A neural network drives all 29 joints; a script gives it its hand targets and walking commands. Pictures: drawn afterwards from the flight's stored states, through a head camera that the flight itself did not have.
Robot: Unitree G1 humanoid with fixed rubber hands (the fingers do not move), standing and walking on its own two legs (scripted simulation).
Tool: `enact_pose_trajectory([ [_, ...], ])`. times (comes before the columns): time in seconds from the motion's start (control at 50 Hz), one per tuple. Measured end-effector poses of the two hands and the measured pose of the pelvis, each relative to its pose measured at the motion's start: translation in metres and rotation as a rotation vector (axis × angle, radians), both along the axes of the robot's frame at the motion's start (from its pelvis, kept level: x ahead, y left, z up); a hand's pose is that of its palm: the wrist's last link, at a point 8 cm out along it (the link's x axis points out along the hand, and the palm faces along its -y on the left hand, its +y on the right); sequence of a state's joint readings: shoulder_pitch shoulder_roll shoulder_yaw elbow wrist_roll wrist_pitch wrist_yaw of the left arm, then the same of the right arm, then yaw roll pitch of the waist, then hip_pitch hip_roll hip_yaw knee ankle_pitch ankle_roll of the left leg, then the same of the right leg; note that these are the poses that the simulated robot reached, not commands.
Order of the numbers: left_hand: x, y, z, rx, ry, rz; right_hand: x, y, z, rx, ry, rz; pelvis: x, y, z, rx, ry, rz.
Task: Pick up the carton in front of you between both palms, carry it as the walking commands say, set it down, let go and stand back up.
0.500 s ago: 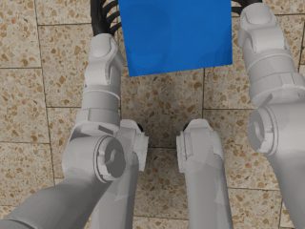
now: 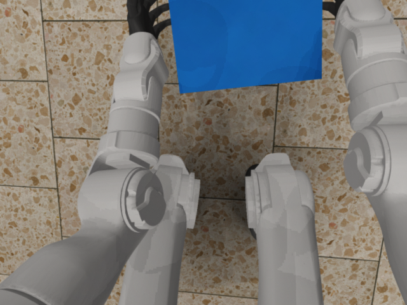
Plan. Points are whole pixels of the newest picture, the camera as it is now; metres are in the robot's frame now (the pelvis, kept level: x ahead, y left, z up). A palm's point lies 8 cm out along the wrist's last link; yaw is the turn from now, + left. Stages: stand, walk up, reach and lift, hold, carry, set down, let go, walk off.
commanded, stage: set down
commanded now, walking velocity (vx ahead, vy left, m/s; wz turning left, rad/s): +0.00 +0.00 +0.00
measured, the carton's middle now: (239, 32) +0.53 -0.07 -0.25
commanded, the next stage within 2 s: let go in 1.98 s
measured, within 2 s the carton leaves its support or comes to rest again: neither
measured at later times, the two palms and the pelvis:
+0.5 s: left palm (143, 27) +0.53 +0.09 -0.16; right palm (344, 0) +0.55 -0.22 -0.17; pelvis +0.01 +0.00 -0.01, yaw +1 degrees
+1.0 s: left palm (121, 42) +0.52 +0.14 -0.18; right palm (365, 12) +0.53 -0.26 -0.19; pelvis -0.01 +0.00 -0.02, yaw +1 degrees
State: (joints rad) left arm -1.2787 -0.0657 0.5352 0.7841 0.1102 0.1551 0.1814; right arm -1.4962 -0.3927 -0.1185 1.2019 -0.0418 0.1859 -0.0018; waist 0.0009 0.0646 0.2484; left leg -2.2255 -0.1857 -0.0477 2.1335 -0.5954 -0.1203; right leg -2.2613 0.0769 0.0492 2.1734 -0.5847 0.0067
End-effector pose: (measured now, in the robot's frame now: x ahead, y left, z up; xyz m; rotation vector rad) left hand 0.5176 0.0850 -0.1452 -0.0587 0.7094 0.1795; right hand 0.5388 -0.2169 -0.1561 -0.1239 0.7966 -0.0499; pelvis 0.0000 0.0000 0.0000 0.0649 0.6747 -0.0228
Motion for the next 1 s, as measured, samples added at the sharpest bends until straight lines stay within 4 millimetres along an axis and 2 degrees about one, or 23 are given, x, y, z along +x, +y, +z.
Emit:
enact_pose_trajectory([
  [0.36,0.010,0.004,-0.011,0.003,0.006,-0.049,0.007,0.001,-0.012,0.049,-0.009,0.023,0.008,-0.003,-0.003,0.009,0.018,0.003],
  [0.64,0.012,0.006,-0.012,0.007,-0.003,-0.088,0.006,-0.001,-0.015,0.067,-0.028,0.031,0.005,-0.003,-0.009,0.011,-0.014,-0.001],
  [0.7,0.006,0.008,-0.022,0.030,0.036,-0.119,0.004,-0.003,-0.018,0.069,-0.039,0.028,0.003,-0.003,-0.009,0.011,-0.029,-0.004],
  [0.78,-0.009,0.026,-0.040,0.081,0.102,-0.102,-0.013,-0.014,-0.040,0.045,-0.003,-0.020,0.001,-0.003,-0.009,0.013,-0.043,-0.005],
  [0.86,-0.012,0.051,-0.046,0.106,0.096,-0.060,-0.024,-0.030,-0.054,0.022,-0.014,-0.063,-0.002,-0.002,-0.011,0.013,-0.062,0.001],
  [0.92,-0.008,0.057,-0.044,0.104,0.069,-0.053,-0.020,-0.037,-0.051,0.014,-0.054,-0.066,-0.004,-0.001,-0.014,0.012,-0.080,0.006],
  [1.0,-0.001,0.052,-0.033,0.087,0.028,-0.048,-0.007,-0.040,-0.032,0.019,-0.106,-0.052,-0.007,0.000,-0.016,0.012,-0.089,0.004],
])
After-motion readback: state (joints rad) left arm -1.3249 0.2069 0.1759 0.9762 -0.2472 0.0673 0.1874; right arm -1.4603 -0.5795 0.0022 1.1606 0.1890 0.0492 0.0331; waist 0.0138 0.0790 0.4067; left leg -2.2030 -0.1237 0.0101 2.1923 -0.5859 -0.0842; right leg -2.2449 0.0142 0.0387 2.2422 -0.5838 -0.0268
